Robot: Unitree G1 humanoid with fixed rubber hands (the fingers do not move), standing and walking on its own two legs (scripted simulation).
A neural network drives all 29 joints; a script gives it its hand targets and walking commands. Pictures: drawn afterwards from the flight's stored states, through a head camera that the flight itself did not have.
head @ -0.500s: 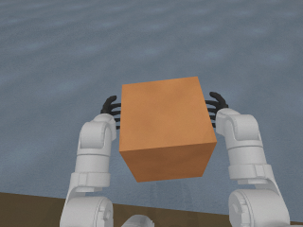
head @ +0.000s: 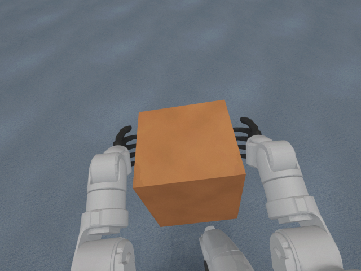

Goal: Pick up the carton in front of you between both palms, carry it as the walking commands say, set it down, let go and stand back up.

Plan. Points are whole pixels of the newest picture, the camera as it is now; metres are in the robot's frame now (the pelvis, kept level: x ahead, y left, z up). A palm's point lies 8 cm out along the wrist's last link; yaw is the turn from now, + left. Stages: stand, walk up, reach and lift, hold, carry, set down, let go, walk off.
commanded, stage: carry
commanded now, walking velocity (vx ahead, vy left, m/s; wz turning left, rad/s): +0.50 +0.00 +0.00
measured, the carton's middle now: (190, 167) +0.35 -0.06 -0.03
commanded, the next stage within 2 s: none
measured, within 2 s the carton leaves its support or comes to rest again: neither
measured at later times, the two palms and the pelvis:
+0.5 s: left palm (109, 86) +0.77 +0.16 -0.06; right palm (185, 72) +0.79 -0.14 -0.06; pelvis +0.43 -0.01 -0.12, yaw +0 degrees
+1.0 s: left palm (120, 37) +1.04 +0.10 -0.02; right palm (185, 27) +1.05 -0.20 -0.02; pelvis +0.77 -0.05 -0.10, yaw +0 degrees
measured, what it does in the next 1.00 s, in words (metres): goes down: right foot 0.18 m lower, then left foot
